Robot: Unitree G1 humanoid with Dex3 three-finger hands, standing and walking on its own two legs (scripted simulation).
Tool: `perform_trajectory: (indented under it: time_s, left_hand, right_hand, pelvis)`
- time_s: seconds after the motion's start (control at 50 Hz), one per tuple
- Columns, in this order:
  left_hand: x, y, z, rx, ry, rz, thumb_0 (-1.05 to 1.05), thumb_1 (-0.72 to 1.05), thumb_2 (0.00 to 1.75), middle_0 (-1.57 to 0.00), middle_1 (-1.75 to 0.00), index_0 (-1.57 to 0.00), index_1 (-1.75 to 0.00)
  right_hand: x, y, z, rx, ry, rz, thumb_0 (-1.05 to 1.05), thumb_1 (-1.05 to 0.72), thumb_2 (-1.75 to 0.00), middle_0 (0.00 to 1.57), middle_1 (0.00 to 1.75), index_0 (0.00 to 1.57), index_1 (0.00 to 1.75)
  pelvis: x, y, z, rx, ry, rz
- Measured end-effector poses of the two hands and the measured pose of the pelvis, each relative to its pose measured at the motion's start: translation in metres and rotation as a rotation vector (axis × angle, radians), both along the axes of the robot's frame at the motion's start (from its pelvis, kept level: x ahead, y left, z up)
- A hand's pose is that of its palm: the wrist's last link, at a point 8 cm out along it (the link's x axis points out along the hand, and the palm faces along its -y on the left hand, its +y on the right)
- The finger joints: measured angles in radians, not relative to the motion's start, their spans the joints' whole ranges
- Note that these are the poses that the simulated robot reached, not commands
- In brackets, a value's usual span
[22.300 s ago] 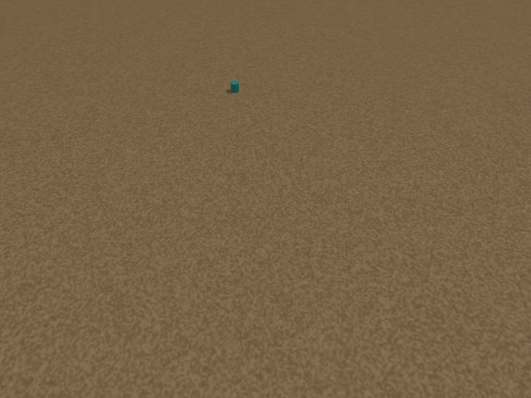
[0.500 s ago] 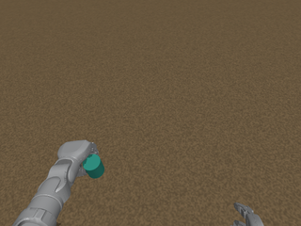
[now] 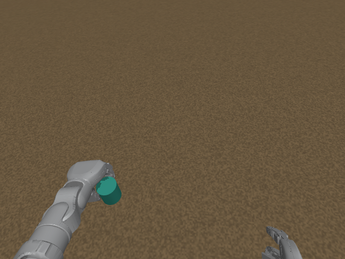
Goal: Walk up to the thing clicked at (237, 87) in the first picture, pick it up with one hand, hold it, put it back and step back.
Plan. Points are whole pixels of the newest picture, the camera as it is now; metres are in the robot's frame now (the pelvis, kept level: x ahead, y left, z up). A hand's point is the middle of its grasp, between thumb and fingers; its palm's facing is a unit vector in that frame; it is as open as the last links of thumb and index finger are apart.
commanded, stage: hold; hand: left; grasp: from above
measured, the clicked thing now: (109, 190) +0.31 +0.19 -0.07
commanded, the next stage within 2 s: crouch in 0.66 s
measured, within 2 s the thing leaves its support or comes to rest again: neither
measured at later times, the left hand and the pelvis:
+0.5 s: hand (94, 189) +0.29 +0.22 -0.03, palm faces -0.43 -0.06 -0.90, open 7.5 cm; pelvis +0.00 +0.00 +0.00, yaw +0 degrees
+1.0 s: hand (98, 190) +0.30 +0.22 -0.05, palm faces -0.44 -0.06 -0.89, open 7.4 cm; pelvis +0.01 +0.00 +0.00, yaw +0 degrees
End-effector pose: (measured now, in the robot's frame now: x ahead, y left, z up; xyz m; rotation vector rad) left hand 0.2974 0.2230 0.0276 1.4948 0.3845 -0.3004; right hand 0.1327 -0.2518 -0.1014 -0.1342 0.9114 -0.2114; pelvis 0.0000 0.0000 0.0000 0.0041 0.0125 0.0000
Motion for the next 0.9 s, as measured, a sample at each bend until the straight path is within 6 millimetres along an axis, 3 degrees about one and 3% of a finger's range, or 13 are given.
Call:
perform_trajectory:
  time_s: [0.9]
  left_hand:
    - [0.010, -0.005, -0.002, -0.004, 0.009, 0.000, 0.05, 0.41, 0.28, -1.04, -0.36, -0.88, -0.28]
  right_hand:
    - [0.014, 0.004, 0.002, 0.011, 0.018, -0.001, 0.01, -0.92, -0.90, 0.20, 0.30, 0.20, 0.30]
  pelvis:
    - [0.013, 0.000, 0.004, 0.001, 0.000, 0.002]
